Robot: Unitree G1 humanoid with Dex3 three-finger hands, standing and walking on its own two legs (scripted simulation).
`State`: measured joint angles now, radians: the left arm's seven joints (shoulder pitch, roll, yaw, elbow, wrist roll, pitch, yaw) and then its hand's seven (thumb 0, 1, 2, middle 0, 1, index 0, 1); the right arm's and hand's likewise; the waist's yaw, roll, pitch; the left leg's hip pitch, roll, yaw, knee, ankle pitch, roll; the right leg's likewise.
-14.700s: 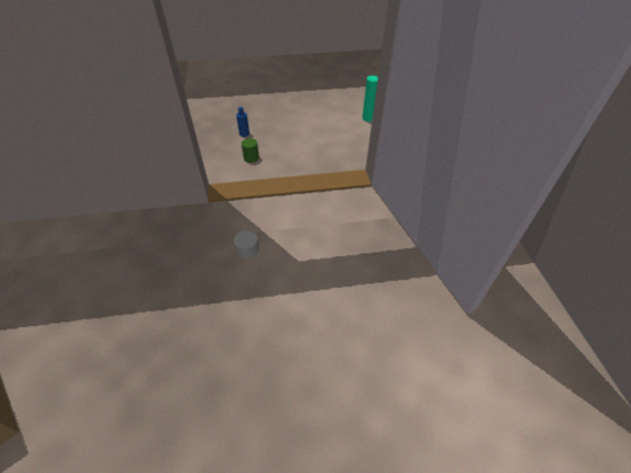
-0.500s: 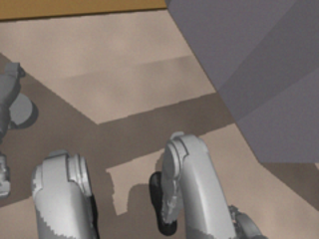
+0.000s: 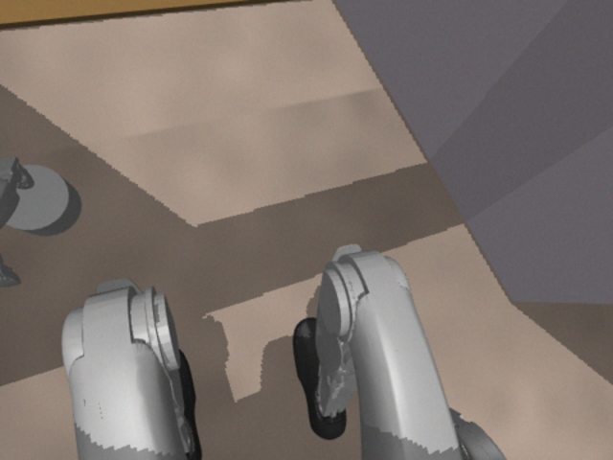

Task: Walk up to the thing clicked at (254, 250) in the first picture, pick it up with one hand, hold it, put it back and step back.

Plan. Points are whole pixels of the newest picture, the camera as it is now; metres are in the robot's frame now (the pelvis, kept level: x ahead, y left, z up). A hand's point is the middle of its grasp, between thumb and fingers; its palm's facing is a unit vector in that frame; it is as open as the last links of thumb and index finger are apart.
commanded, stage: rest palm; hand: left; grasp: from above
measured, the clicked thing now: (39, 201) +0.45 +0.33 -0.29
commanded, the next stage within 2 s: close in 1.48 s
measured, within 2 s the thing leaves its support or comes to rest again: neither
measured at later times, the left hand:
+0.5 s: hand (38, 194) +0.45 +0.31 -0.24, palm faces -0.43 -0.13 -0.89, open 14.1 cm
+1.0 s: hand (44, 210) +0.43 +0.31 -0.26, palm faces -0.45 -0.13 -0.88, open 14.2 cm
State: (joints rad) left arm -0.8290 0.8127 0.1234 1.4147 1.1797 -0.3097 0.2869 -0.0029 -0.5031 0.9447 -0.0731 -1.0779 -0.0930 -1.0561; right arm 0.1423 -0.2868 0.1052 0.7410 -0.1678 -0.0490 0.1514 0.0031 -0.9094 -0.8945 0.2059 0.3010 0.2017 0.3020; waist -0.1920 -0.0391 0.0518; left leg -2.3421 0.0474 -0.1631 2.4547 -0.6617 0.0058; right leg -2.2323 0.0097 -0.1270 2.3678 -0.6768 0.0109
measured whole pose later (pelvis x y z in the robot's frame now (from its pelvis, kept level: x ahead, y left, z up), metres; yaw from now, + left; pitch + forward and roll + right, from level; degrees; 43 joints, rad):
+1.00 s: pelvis +0.01 +0.01 -0.02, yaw -4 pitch +27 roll -13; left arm -0.93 0.93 0.14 1.69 1.33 -0.32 0.64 0.00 -0.50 0.97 -0.07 -0.98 -0.07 -0.99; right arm 0.08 -0.32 0.22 0.75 -0.30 -0.19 0.23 0.00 -0.90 -0.90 0.20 0.30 0.20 0.30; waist -0.31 -0.12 0.10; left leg -2.37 0.05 -0.24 2.57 -0.71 0.01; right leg -2.24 0.04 -0.18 2.42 -0.69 0.03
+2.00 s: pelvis +0.00 +0.01 -0.02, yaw -6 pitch +25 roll -15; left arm -0.97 1.00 0.11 1.75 1.30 -0.26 0.69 0.00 -0.31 0.84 -0.15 -1.01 -0.19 -0.98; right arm 0.04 -0.33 0.29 0.70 -0.31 -0.26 0.27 0.00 -0.90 -0.90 0.20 0.30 0.20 0.30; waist -0.33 -0.16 0.15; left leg -2.36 0.06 -0.27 2.58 -0.70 0.02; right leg -2.21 0.06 -0.20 2.40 -0.66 0.05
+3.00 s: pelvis +0.00 +0.01 -0.02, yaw -6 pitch +25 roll -14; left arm -0.99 1.02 0.09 1.75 1.25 -0.27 0.65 0.00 -0.26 0.77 -0.38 -0.92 -0.43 -0.89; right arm 0.05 -0.33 0.32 0.67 -0.30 -0.26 0.26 0.00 -0.90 -0.90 0.20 0.30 0.20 0.30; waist -0.33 -0.16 0.16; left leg -2.35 0.05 -0.28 2.57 -0.70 0.01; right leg -2.20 0.06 -0.21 2.39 -0.66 0.04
